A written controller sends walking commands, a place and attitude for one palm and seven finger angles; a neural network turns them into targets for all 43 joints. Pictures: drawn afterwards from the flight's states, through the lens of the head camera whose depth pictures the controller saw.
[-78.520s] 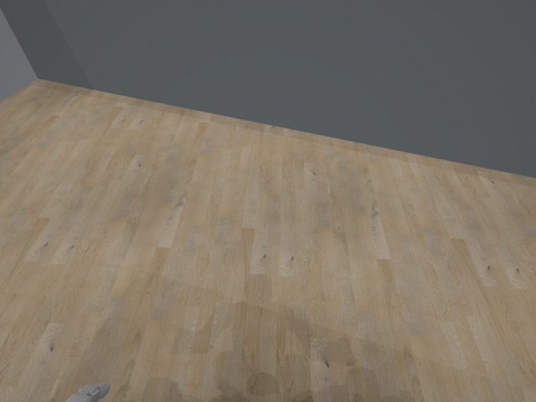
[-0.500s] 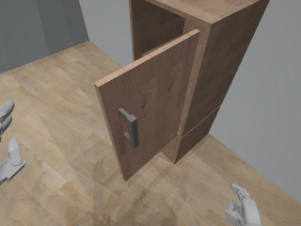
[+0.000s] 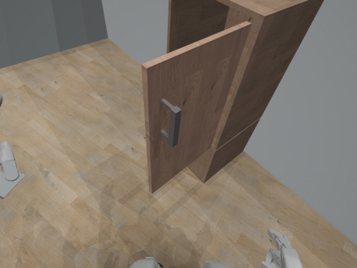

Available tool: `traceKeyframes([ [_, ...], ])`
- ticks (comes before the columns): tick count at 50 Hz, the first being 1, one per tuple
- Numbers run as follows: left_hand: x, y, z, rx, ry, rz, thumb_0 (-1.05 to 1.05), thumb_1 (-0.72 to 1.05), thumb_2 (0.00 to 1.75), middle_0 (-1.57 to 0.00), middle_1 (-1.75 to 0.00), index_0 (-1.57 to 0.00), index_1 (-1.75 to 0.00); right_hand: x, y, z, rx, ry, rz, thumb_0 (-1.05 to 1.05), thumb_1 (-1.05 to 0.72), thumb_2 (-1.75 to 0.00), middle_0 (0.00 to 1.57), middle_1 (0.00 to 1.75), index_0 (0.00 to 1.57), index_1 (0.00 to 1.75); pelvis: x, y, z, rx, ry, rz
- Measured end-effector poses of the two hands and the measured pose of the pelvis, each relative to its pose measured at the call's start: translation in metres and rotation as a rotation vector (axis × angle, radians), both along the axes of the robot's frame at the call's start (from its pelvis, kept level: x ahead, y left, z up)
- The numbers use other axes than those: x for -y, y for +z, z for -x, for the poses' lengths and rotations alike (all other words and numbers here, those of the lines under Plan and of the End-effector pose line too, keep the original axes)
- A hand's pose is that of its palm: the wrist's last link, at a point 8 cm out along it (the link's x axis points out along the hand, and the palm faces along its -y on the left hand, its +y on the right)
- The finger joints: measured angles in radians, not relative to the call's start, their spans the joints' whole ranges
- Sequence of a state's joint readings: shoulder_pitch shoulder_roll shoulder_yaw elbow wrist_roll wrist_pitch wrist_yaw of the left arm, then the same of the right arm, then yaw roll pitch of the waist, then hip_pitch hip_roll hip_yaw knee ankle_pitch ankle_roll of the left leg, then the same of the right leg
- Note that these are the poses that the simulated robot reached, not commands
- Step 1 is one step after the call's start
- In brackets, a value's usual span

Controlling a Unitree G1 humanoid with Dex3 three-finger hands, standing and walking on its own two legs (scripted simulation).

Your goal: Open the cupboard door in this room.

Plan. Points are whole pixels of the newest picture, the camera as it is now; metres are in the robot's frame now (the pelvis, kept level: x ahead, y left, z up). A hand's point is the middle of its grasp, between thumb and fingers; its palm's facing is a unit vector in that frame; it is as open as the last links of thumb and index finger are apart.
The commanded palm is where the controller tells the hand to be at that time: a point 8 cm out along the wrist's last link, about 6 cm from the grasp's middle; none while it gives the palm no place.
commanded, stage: step back with the hand held close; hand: left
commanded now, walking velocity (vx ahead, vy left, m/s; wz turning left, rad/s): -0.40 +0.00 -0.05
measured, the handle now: (169, 123) +0.45 +0.05 +0.05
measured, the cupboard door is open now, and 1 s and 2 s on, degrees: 92 92 92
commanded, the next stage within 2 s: stop stepping back and stand still in 0.22 s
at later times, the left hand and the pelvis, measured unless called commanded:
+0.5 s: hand (6, 240) +0.13 +0.23 +0.18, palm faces +0.29 -0.80 -0.52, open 7.4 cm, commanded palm +0.06 +0.27 +0.19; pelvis -0.10 -0.02 +0.00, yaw -4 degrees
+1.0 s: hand out of the picture +0.05 +0.24 +0.19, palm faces +0.38 -0.77 -0.51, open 7.4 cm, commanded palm -0.01 +0.29 +0.19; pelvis -0.16 -0.01 +0.01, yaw -3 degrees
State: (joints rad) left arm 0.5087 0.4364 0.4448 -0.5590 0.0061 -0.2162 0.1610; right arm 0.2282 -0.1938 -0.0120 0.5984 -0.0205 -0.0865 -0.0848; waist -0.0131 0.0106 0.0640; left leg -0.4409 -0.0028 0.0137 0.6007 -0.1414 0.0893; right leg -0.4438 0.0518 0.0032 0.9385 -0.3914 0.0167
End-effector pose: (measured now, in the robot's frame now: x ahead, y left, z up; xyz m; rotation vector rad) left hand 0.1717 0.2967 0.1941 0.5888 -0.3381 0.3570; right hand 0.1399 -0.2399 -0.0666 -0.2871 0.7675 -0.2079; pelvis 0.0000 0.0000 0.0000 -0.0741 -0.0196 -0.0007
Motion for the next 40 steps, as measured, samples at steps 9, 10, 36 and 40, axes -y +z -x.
traceKeyframes([
  [9,0.006,0.003,0.026,-0.055,0.007,0.067,0.01,0.89,0.9,-0.2,-0.3,-0.21,-0.3,-0.015,0.011,0.015,0.026,0.049,-0.071,0.01,-0.9,-0.9,0.21,0.3,0.21,0.3,0.008,0.015,0.029,-0.097,-0.047,-0.003],
  [10,0.011,0.0,0.028,-0.07,-0.009,0.068,0.01,0.89,0.9,-0.2,-0.3,-0.21,-0.3,-0.014,0.01,0.016,0.034,0.057,-0.076,0.01,-0.9,-0.9,0.21,0.3,0.21,0.3,0.009,0.013,0.035,-0.105,-0.056,-0.014],
  [36,0.001,-0.013,0.144,-0.033,0.077,0.131,0.01,0.88,0.9,-0.21,-0.3,-0.22,-0.3,0.03,0.003,0.156,-0.026,-0.025,0.049,0.01,-0.91,-0.9,0.2,0.3,0.2,0.3,0.008,0.009,0.122,-0.03,-0.023,-0.051],
  [40,-0.006,-0.016,0.14,-0.034,0.076,0.145,0.01,0.89,0.9,-0.21,-0.3,-0.21,-0.3,0.014,0.002,0.155,0.004,-0.017,0.02,0.01,-0.91,-0.9,0.2,0.3,0.2,0.3,-0.002,0.007,0.138,-0.001,-0.032,-0.076],
])
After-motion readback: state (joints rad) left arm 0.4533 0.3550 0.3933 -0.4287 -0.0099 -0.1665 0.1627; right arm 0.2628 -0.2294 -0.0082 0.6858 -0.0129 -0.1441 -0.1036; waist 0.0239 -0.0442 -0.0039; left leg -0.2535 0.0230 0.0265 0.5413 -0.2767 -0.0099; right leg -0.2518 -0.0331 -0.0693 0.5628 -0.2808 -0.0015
